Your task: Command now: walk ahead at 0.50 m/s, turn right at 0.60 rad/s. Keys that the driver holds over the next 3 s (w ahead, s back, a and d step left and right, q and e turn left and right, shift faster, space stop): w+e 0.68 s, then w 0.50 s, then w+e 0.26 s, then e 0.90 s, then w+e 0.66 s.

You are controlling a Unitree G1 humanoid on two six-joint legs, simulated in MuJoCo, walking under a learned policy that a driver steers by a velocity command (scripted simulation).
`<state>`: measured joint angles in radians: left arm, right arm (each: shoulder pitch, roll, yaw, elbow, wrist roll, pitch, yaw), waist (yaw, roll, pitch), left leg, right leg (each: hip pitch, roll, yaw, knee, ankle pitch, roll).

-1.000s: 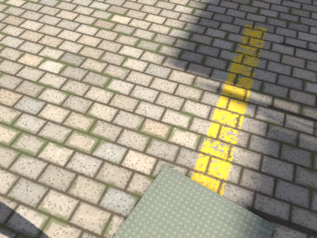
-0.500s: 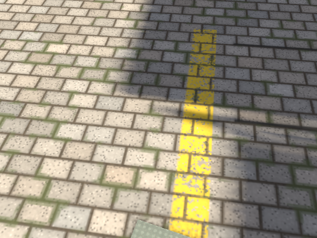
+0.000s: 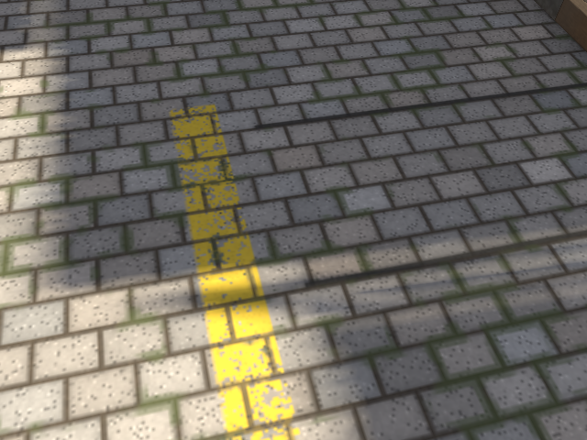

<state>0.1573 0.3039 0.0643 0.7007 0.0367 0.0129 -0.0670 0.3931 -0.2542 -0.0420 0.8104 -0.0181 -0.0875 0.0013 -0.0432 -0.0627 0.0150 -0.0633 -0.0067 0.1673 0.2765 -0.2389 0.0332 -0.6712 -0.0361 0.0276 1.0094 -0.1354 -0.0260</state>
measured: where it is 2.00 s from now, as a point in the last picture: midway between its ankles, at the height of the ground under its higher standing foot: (418, 296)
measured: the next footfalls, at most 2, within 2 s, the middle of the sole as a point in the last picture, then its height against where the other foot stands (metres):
right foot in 0.20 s outside the picture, level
left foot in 0.74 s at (298, 386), level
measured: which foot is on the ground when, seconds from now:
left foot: down 0.00-0.24, up 0.26-0.72, down 0.74-1.00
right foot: up 0.00-0.18, down 0.20-0.74, up 0.76-1.00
